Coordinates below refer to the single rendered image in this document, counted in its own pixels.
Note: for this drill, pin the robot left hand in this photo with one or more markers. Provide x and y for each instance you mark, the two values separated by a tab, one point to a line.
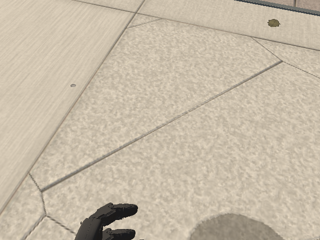
92	228

